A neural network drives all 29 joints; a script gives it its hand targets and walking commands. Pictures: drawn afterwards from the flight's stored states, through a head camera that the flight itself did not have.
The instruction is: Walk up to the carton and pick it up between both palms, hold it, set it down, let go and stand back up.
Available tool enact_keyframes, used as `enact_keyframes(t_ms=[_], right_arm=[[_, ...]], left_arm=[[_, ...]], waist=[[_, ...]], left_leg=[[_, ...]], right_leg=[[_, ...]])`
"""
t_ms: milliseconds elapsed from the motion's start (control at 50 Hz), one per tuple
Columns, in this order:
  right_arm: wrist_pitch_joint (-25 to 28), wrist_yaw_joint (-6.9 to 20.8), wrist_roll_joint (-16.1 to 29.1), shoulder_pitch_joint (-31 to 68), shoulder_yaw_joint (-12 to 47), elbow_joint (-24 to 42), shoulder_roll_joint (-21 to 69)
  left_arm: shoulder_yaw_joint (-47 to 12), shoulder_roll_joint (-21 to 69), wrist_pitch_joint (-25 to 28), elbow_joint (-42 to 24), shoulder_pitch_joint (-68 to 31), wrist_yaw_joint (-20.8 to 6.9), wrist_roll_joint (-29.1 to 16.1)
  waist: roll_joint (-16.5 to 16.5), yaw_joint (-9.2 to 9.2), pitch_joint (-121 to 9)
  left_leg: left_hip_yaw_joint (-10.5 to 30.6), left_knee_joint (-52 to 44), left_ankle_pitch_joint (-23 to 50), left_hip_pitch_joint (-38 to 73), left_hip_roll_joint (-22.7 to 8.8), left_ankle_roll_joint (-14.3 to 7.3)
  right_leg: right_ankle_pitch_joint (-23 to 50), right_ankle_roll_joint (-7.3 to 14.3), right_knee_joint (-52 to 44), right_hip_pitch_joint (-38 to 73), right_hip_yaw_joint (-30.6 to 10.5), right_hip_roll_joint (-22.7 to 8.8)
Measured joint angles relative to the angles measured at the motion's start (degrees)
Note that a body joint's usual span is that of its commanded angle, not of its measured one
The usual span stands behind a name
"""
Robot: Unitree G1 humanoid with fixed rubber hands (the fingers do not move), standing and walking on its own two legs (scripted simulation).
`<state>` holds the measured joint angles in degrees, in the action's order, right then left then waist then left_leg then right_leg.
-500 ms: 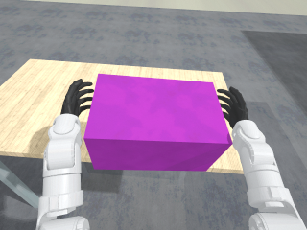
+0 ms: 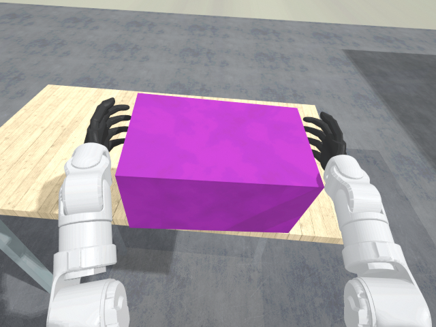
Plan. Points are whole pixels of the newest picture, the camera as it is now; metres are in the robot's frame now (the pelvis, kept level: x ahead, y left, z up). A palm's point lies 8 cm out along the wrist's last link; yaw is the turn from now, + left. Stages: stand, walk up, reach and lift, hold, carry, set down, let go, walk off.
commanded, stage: reach and lift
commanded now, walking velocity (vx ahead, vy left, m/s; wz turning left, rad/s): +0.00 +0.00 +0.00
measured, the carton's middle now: (216, 165) +0.39 +0.00 +0.11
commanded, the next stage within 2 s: hold in 0.24 s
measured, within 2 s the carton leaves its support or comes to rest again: neither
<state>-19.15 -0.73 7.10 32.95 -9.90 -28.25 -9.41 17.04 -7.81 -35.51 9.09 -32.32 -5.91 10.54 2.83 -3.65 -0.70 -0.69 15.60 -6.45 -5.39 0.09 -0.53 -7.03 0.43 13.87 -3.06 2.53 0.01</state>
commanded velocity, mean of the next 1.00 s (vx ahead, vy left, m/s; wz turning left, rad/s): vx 0.00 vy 0.00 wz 0.00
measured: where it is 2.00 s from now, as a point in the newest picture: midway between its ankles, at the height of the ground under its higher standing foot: outside the picture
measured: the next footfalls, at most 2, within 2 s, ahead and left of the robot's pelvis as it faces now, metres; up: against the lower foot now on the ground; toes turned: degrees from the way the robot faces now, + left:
none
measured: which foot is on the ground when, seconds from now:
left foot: down 0.00-1.00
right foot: down 0.00-1.00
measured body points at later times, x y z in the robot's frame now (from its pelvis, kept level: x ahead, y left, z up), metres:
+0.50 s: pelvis +0.01 +0.00 +0.00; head -0.03 +0.02 +0.45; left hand +0.37 +0.21 +0.18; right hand +0.37 -0.21 +0.18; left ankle +0.03 +0.11 -0.75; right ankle +0.01 -0.11 -0.75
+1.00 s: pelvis +0.00 +0.00 +0.00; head -0.03 +0.02 +0.45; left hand +0.37 +0.20 +0.19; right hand +0.37 -0.21 +0.18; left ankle +0.03 +0.11 -0.75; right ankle +0.01 -0.11 -0.75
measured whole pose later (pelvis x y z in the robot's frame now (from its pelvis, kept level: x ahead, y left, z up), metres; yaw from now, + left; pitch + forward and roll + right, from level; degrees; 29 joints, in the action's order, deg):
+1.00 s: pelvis +0.00 +0.00 +0.00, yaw -1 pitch -4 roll +0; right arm -26.4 -2.4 10.9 32.2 -7.1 -19.8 -11.0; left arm 19.0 -6.2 -40.9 -0.1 -28.1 -6.3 10.1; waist 1.8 -3.8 -1.7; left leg -0.8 16.1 -7.2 -5.2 -0.2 -0.4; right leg -7.2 0.5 13.5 -2.7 1.9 0.5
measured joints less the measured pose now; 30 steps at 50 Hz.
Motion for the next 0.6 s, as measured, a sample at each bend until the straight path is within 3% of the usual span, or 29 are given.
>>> enact_keyframes(t_ms=[200,280,420,600], right_arm=[[-2.05,-1.01,4.18,-0.55,2.93,3.86,-2.80],[-3.22,-0.80,2.31,0.67,2.69,1.70,-1.97],[-4.45,-2.64,4.76,-2.04,4.11,8.30,-1.38],[-7.13,-2.20,4.11,-1.62,2.75,9.29,-1.29]], left_arm=[[-0.82,0.76,-1.96,-5.59,2.55,1.55,-0.86],[2.26,2.15,-2.19,-2.56,1.79,-0.22,0.68],[1.15,0.49,-3.02,-9.10,5.74,-0.01,-1.54],[1.28,0.87,-4.89,-8.68,4.44,-0.08,-1.39]], waist=[[-0.62,-0.13,-0.20],[-0.60,0.61,-1.06],[-0.73,-0.16,-0.47],[-0.83,-0.26,-1.49]], left_leg=[[-0.70,0.32,-0.85,0.92,-0.63,0.26],[-1.11,-0.02,-0.79,0.75,-0.68,0.17],[0.12,0.79,-1.03,0.30,-0.54,0.37],[0.25,0.65,-0.70,-0.29,-0.20,0.15]], right_leg=[[0.14,0.16,-0.92,1.14,-0.83,0.65],[-0.23,0.21,-0.15,0.30,-1.25,0.69],[-0.33,0.23,-0.46,0.82,-0.11,0.63],[-0.23,0.08,-0.23,0.10,-0.07,0.32]])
